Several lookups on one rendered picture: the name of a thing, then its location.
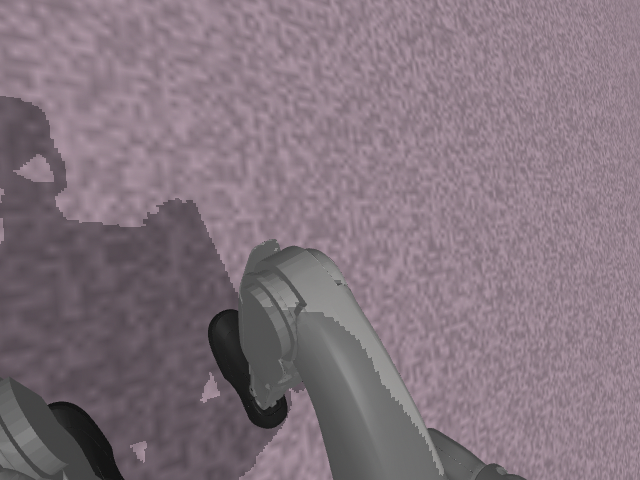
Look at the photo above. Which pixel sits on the right robot arm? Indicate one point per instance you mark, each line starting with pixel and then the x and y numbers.
pixel 496 472

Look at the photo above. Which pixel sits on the right robot hand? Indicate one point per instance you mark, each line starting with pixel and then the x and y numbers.
pixel 458 462

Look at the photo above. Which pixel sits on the left robot foot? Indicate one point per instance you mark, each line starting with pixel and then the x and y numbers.
pixel 90 438

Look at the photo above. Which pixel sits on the right robot foot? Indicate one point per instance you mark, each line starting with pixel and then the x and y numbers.
pixel 223 335

